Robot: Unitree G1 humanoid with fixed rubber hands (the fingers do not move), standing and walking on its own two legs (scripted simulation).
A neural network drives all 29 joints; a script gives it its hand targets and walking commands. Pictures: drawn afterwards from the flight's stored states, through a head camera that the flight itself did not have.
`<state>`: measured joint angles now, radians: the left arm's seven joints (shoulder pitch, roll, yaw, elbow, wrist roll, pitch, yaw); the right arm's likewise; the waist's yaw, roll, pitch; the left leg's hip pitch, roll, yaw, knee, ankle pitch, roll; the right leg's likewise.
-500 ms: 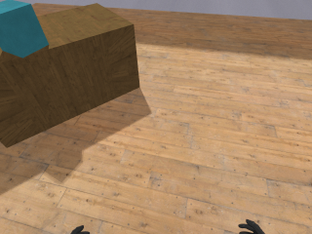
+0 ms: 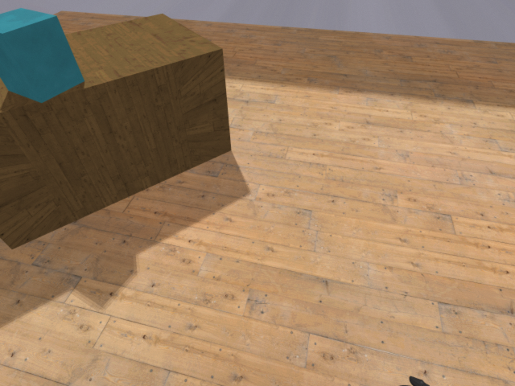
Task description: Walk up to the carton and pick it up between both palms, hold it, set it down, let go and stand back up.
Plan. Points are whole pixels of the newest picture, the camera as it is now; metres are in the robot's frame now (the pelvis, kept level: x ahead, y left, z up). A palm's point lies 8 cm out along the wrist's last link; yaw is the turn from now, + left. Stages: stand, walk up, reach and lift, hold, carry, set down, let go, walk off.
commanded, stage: stand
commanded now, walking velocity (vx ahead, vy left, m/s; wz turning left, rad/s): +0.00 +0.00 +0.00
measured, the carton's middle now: (31, 55) +1.23 +0.91 +0.00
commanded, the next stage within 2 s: walk up in 1.84 s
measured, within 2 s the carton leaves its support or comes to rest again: neither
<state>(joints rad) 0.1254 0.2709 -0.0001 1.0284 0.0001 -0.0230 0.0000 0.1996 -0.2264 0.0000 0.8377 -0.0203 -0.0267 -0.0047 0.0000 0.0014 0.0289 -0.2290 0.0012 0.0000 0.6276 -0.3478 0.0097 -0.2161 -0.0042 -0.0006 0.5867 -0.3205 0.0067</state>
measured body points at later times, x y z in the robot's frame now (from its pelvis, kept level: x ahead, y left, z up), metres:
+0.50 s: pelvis +0.00 +0.00 +0.01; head -0.01 +0.00 +0.46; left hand +0.09 +0.26 -0.13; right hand +0.11 -0.25 -0.12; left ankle +0.00 +0.11 -0.73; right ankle +0.00 -0.13 -0.73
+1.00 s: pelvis +0.00 +0.00 +0.01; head -0.02 +0.00 +0.46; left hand +0.09 +0.26 -0.13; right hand +0.09 -0.25 -0.12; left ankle +0.00 +0.11 -0.73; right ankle +0.00 -0.13 -0.73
